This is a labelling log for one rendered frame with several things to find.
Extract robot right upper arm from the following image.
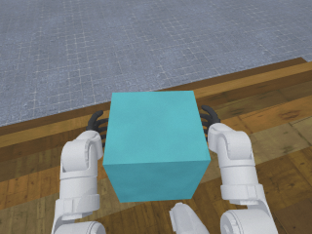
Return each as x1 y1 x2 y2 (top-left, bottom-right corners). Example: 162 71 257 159
220 209 278 234

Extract left robot forearm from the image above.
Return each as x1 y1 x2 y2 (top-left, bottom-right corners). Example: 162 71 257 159
51 130 103 234

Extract robot left upper arm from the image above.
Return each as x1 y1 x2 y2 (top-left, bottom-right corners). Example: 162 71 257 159
55 220 106 234

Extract robot right thigh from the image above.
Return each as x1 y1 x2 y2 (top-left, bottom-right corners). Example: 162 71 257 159
169 204 210 234

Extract robot right hand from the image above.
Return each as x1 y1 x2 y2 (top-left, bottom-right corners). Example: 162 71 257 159
199 104 221 142

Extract robot left hand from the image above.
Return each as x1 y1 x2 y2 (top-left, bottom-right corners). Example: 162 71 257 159
86 110 109 147

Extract right robot forearm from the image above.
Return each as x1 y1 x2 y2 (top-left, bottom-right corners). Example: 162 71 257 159
208 123 279 234

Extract carton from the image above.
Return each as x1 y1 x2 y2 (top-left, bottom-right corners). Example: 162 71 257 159
102 91 212 203

